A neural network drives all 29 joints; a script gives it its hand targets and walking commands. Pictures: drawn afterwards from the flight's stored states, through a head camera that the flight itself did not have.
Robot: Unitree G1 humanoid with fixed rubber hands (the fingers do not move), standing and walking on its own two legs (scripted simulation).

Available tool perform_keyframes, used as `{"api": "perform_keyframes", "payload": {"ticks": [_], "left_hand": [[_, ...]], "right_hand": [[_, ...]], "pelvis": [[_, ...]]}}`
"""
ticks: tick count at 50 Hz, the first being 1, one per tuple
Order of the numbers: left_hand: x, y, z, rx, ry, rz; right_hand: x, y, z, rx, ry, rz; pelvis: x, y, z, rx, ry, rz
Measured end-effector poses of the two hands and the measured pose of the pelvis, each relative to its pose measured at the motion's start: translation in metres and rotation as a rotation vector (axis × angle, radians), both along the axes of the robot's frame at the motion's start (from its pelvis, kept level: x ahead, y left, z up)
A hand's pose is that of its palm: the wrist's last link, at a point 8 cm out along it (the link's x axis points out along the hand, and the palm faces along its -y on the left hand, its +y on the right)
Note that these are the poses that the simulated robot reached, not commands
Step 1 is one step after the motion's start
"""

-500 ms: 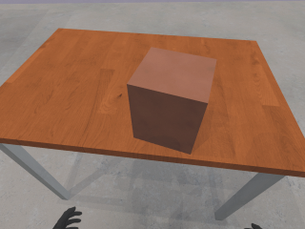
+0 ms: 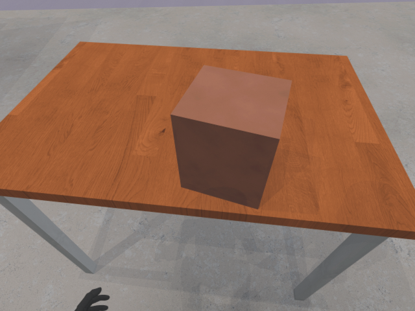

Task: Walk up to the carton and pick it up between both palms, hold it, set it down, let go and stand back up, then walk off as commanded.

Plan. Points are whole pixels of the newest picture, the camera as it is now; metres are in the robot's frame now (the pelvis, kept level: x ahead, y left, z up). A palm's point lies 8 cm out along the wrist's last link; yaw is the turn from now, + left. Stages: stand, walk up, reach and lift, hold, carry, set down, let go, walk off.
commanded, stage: stand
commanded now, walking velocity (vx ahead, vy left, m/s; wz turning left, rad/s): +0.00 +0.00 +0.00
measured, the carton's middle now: (231, 138) +0.42 +0.00 +0.11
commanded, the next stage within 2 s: walk off in 0.24 s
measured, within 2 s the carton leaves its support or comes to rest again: neither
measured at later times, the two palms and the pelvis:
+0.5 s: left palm out of the picture +0.09 +0.28 -0.11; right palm out of the picture +0.07 -0.29 -0.12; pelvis +0.00 +0.00 +0.00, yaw +0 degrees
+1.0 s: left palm out of the picture +0.00 +0.22 -0.10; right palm out of the picture +0.03 -0.37 -0.15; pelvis -0.07 -0.08 -0.02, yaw +2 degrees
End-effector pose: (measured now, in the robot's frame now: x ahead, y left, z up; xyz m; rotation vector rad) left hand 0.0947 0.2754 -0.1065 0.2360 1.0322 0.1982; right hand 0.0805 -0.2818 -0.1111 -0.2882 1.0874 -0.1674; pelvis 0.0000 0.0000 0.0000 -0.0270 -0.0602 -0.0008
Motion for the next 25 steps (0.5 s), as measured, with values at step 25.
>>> {"api": "perform_keyframes", "payload": {"ticks": [25], "left_hand": [[-0.002, 0.001, -0.004, 0.011, 0.03, 0.011]], "right_hand": [[-0.012, -0.004, -0.004, -0.005, 0.034, -0.023]], "pelvis": [[-0.002, -0.002, -0.001, 0.01, -0.002, 0.005]]}}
